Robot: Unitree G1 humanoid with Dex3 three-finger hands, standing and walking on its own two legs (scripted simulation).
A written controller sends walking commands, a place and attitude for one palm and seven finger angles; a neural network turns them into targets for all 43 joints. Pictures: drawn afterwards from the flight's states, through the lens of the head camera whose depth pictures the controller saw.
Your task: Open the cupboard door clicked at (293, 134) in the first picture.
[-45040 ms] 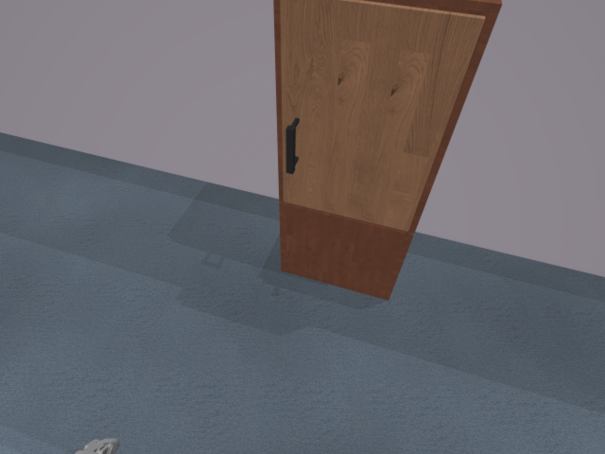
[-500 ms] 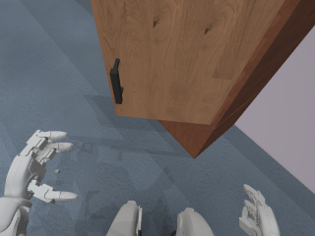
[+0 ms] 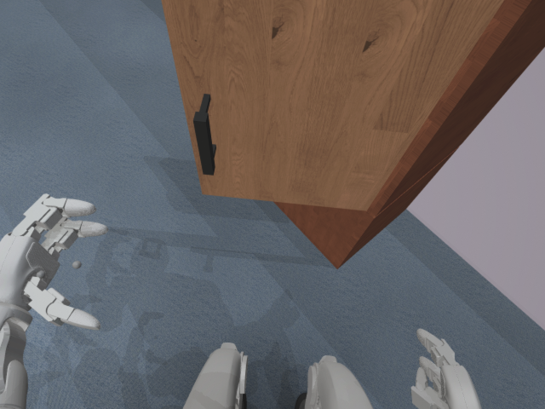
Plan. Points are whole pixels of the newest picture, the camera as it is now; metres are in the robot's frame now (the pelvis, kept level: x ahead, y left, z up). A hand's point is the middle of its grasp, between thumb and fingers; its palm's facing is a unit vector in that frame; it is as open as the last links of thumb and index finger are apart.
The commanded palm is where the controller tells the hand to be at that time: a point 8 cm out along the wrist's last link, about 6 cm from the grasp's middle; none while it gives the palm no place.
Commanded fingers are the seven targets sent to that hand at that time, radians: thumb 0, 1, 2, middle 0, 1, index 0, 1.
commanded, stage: raise the hand with hooked fingers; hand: left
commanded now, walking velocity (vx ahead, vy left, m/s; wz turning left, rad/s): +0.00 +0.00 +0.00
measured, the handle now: (207, 137) +0.53 +0.16 +0.01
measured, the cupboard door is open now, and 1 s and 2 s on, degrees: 46 46 46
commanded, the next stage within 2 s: move the hooked fingers beside the handle in 0.40 s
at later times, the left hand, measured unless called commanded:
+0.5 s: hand (92, 265) +0.28 +0.26 +0.03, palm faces -0.01 -1.00 -0.04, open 14.0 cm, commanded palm +0.27 +0.31 +0.04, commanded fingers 0.00 -0.50 0.30 -0.30 -1.20 -0.30 -1.20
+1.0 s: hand (115, 222) +0.35 +0.26 +0.03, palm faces -0.01 -1.00 -0.03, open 14.0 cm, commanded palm +0.33 +0.29 +0.03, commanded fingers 0.00 -0.50 0.30 -0.30 -1.20 -0.30 -1.20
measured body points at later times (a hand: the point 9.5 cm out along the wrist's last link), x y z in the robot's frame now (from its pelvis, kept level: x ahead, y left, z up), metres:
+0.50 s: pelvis +0.00 -0.01 +0.00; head +0.11 +0.02 +0.43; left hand +0.28 +0.32 +0.04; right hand +0.18 -0.26 -0.08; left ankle +0.04 +0.08 -0.62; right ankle +0.03 -0.13 -0.62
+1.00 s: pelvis +0.01 +0.00 +0.00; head +0.12 +0.02 +0.43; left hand +0.34 +0.31 +0.03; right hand +0.15 -0.26 -0.09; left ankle +0.04 +0.08 -0.62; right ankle +0.03 -0.13 -0.62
